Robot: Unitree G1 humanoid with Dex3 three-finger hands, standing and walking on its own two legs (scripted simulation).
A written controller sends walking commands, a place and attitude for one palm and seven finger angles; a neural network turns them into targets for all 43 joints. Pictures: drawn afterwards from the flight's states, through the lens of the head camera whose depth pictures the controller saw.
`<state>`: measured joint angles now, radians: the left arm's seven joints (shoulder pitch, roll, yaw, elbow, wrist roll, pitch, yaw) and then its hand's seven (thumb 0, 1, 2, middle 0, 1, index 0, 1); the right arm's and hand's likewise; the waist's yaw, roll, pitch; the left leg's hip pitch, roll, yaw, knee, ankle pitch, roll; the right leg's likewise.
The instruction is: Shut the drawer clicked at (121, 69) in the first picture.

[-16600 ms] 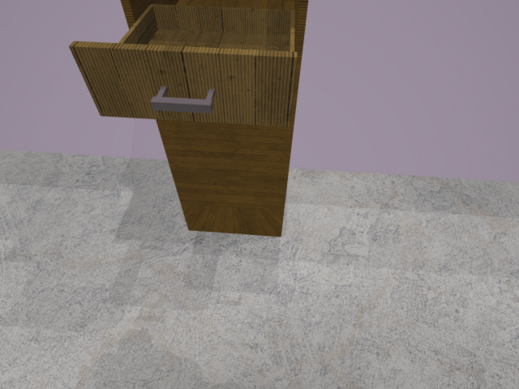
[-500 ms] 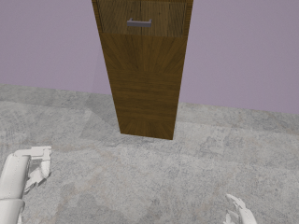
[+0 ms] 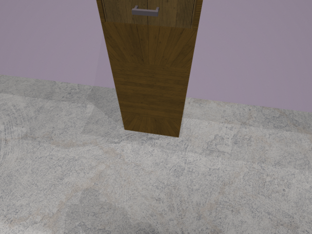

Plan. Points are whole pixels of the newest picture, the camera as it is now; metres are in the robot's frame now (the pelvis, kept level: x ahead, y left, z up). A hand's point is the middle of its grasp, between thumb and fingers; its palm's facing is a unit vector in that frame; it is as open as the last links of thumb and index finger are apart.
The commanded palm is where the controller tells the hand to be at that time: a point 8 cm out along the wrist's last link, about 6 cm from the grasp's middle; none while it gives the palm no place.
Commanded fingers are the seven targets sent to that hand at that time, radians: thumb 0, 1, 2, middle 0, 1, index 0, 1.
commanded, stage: let the arm hang, fingers relaxed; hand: left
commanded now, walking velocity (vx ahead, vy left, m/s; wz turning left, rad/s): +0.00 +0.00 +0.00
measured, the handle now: (146, 10) +0.88 +0.09 +0.16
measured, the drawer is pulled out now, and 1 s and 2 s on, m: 0.00 0.00 0.00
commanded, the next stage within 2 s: look to check the result in 0.54 s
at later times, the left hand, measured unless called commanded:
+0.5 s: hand out of the picture +0.01 +0.14 -0.18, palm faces +0.03 -0.98 -0.18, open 7.3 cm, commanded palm none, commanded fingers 0.00 0.90 0.90 -0.20 -0.30 -0.20 -0.30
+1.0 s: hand out of the picture +0.02 +0.13 -0.17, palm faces +0.05 -0.98 -0.19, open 7.4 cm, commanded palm none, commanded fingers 0.00 0.90 0.90 -0.20 -0.30 -0.20 -0.30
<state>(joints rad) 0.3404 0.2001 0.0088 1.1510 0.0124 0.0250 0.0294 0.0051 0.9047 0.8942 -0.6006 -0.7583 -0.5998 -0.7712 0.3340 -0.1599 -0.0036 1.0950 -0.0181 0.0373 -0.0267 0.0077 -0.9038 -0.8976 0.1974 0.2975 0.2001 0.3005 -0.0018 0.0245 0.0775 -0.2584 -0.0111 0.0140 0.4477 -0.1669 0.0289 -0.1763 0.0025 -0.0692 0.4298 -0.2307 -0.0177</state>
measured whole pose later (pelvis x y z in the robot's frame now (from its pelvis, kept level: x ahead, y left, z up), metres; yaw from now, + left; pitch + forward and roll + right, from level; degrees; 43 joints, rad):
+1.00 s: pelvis +0.04 -0.03 +0.00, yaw +0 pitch -2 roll +0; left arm 0.28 0.11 0.01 1.16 0.01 -0.01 0.04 0.00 0.91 0.89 -0.20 -0.30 -0.20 -0.30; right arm 0.28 -0.13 -0.01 1.14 -0.02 0.01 -0.05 0.00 -0.91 -0.90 0.20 0.30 0.20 0.30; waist -0.01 0.02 0.06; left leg -0.18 0.02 0.00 0.42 -0.21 -0.02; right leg -0.10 0.03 -0.08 0.40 -0.28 -0.06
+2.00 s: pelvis +0.04 -0.04 +0.00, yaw -1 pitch -2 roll +0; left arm 0.28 0.12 0.01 1.16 0.00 -0.01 0.04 0.00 0.91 0.89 -0.20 -0.30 -0.20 -0.30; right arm 0.28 -0.13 -0.01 1.14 -0.02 0.01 -0.05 0.00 -0.90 -0.90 0.20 0.30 0.20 0.30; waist -0.01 0.02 0.06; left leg -0.15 0.04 0.01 0.40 -0.22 -0.03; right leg -0.07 0.05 -0.07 0.38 -0.28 -0.07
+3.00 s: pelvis +0.04 -0.05 +0.00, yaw +0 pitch -2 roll +0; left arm 0.27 0.12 0.02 1.15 0.01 -0.01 0.04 0.00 0.91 0.89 -0.20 -0.30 -0.20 -0.30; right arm 0.27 -0.14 -0.01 1.14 -0.02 0.01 -0.05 0.00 -0.90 -0.90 0.20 0.30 0.20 0.30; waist -0.01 0.02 0.07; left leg -0.15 0.04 0.00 0.40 -0.21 -0.04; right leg -0.07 0.06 -0.08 0.38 -0.27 -0.08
